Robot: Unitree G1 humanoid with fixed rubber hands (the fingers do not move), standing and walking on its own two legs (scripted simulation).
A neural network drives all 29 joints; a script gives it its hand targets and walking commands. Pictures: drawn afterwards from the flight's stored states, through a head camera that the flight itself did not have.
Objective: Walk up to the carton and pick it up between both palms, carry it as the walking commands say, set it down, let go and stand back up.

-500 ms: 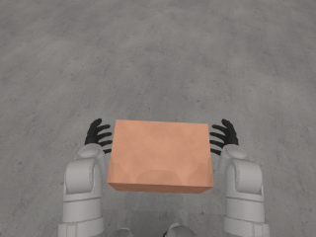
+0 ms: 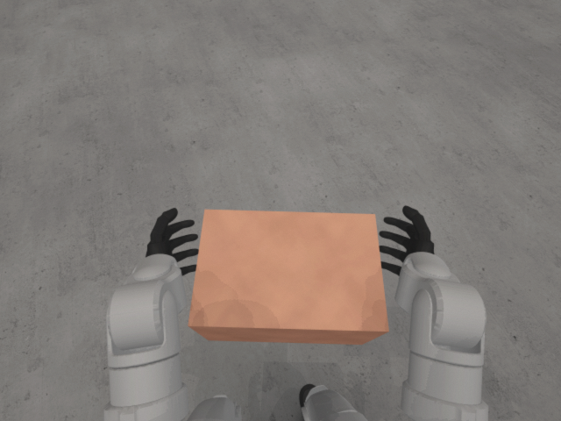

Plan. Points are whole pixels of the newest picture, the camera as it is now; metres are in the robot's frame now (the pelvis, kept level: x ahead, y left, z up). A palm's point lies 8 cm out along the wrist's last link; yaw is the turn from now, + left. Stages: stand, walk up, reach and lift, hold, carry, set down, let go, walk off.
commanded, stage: carry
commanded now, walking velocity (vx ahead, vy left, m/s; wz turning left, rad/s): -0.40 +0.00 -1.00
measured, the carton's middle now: (287, 280) +0.31 -0.02 -0.03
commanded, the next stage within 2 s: none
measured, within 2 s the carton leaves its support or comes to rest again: neither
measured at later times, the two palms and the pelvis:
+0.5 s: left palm out of the picture +0.10 +0.00 +0.07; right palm out of the picture -0.04 -0.29 +0.05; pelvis -0.23 -0.01 -0.01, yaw -28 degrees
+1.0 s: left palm out of the picture -0.15 -0.05 +0.09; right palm out of the picture -0.41 -0.24 +0.09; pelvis -0.44 +0.09 +0.00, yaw -59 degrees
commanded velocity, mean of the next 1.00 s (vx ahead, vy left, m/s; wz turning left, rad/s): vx -0.40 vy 0.00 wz -1.00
